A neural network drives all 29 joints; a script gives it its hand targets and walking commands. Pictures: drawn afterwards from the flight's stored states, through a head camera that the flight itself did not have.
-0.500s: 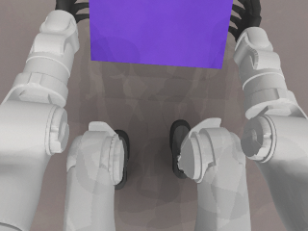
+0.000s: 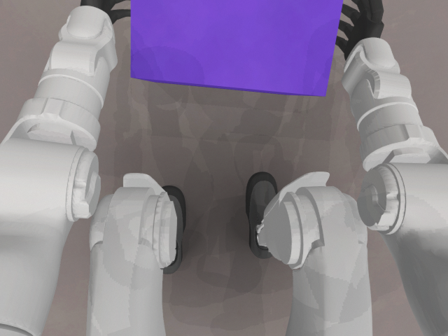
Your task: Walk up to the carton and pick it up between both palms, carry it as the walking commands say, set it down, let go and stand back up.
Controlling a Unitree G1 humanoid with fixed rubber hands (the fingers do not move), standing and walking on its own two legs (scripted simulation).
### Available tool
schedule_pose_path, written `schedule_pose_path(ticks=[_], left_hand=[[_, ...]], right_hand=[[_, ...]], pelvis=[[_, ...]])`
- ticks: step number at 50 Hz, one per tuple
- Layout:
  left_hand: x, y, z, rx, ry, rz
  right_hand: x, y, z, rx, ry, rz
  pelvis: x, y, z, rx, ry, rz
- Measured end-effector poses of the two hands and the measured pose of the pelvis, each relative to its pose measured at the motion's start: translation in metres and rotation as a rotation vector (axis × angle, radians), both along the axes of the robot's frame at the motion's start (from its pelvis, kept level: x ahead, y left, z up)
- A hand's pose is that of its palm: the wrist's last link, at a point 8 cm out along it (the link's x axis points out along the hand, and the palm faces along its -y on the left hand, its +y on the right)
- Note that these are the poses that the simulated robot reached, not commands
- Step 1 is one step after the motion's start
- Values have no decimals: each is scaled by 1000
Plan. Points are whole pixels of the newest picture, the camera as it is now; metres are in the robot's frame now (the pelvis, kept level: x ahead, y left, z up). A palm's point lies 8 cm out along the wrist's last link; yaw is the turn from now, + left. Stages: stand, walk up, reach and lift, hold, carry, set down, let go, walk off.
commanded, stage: set down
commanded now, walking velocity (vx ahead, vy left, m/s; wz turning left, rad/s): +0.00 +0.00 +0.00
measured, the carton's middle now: (230, 41) +0.52 -0.02 -0.25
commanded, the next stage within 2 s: none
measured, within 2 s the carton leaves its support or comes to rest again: neither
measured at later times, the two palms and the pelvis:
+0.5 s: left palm (87, 14) +0.54 +0.19 -0.19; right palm (374, 40) +0.51 -0.23 -0.17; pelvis +0.00 +0.00 +0.00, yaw +0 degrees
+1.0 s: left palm out of the picture +0.55 +0.20 -0.12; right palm (406, 35) +0.51 -0.25 -0.13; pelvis -0.01 +0.00 +0.03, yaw +1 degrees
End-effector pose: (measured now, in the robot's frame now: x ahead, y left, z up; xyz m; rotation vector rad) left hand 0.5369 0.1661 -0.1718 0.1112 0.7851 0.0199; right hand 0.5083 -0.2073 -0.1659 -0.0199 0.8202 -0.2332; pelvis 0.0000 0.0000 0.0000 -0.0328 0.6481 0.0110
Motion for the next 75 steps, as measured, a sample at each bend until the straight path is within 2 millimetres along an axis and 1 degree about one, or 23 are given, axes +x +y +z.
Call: schedule_pose_path(ticks=[8,15,19,23,26,30,34,36,38,42,45,50,53,55,61,65,69,71,75], left_hand=[[-2,2,-4,-28,-33,15],[1,7,-9,-18,-24,33],[1,15,-12,-9,-26,42],[-1,20,-15,-1,-20,44],[1,22,-13,2,-37,36],[0,24,-13,1,-24,42],[0,36,-12,10,-36,70],[0,42,-10,17,-43,74],[1,45,-7,13,-58,73],[8,41,9,5,-111,48],[14,36,23,5,-138,34],[18,34,54,16,-135,28],[19,36,79,6,-146,45],[19,41,92,12,-131,58],[20,50,143,3,-146,80],[19,54,166,-15,-110,83],[19,53,184,-11,-112,45],[21,53,194,-8,-136,29],[18,56,217,-2,-152,14]], right_hand=[[0,0,-1,-8,-22,12],[2,-4,-6,-9,-28,-15],[-1,-11,-11,-21,-12,-19],[3,-21,-8,-33,-48,-27],[5,-25,-5,-36,-69,-16],[1,-29,-9,-26,-46,-22],[-7,-41,-12,-41,-24,-34],[-7,-47,-9,-49,-44,-40],[-5,-48,-5,-51,-68,-30],[5,-40,10,-22,-143,-15],[8,-37,20,-9,-176,-24],[0,-39,40,-3,-157,-52],[-4,-40,62,-11,-166,-43],[-5,-43,77,-21,-162,-46],[9,-46,136,-30,-200,-36],[11,-46,166,-33,-159,-28],[11,-43,181,-22,-141,-25],[12,-41,189,-18,-162,-23],[10,-37,210,-21,-195,0]], pelvis=[[-4,0,2,-1,-11,-1],[-1,1,2,-2,-5,2],[2,0,1,-1,14,2],[4,0,2,1,25,5],[5,-1,1,4,28,6],[4,-3,-1,8,23,7],[3,-5,-3,10,12,6],[2,-5,-3,7,7,4],[0,-5,-2,6,-3,1],[-7,-4,4,6,-62,-3],[-13,-1,12,8,-114,0],[-14,1,30,17,-122,-2],[-14,1,44,23,-136,-2],[-12,0,52,25,-117,-2],[-8,-3,76,32,-51,-4],[0,-5,90,28,55,-3],[6,-5,107,16,124,-2],[7,-4,116,10,149,-3],[11,-1,138,9,170,-1]])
